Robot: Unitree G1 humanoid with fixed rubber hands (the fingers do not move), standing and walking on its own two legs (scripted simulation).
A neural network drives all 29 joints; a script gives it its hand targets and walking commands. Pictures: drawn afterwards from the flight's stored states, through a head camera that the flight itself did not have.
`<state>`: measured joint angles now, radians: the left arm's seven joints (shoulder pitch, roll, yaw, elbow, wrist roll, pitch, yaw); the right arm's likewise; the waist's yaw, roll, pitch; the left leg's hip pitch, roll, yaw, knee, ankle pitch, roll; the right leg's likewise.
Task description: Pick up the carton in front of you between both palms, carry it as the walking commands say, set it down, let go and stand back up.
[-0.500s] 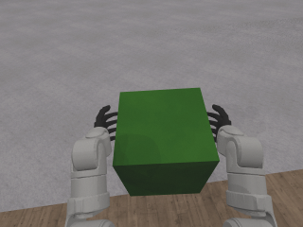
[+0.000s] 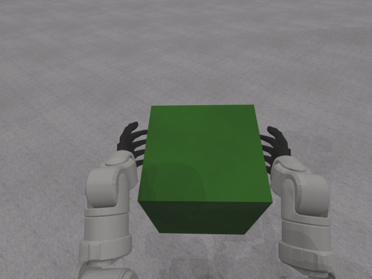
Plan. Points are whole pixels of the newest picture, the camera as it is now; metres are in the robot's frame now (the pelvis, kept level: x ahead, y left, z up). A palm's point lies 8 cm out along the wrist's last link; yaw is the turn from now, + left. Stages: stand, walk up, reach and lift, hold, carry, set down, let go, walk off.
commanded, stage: carry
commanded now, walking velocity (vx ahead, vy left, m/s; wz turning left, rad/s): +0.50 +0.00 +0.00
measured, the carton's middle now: (201, 175) +0.34 +0.02 +0.06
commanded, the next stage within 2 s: none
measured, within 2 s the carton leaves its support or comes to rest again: neither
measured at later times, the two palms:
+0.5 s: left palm (159, 91) +0.63 +0.16 +0.09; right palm (259, 93) +0.62 -0.14 +0.10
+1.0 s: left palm (163, 50) +0.90 +0.19 +0.10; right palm (240, 52) +0.91 -0.12 +0.10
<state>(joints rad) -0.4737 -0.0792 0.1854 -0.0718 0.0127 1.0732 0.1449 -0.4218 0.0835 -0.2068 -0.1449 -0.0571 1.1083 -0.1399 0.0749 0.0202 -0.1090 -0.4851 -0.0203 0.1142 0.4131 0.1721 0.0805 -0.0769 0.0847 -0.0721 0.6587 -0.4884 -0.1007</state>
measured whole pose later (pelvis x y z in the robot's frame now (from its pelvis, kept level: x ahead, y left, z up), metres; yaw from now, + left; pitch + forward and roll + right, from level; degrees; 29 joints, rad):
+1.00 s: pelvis +0.59 +0.02 -0.01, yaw +2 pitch +5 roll +1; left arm -0.40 -0.13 0.21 -0.18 0.04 1.08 0.14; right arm -0.37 0.10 -0.20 -0.21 -0.04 1.10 -0.15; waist 0.02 0.00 -0.08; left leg -0.58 0.05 0.12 0.55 -0.07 0.00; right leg -0.05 0.02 -0.10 0.30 -0.35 -0.05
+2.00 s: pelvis +0.85 +0.03 -0.03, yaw +3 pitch +2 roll -1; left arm -0.06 -0.13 0.07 -0.43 0.08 1.23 0.10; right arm -0.05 0.13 -0.06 -0.43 -0.08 1.25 -0.12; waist 0.01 0.02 -0.15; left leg -0.12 0.05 0.12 0.54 -0.45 -0.01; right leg -0.38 -0.06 -0.21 0.57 -0.22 -0.04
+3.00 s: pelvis +0.81 +0.04 -0.02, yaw +3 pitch +1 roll +0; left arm -0.23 -0.14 0.20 0.19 0.24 0.68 0.01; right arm -0.21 0.14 -0.16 0.19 -0.24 0.70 -0.03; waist 0.00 0.01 -0.06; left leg -0.18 0.02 0.14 0.55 -0.39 0.03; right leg -0.40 -0.09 -0.19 0.51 -0.12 -0.02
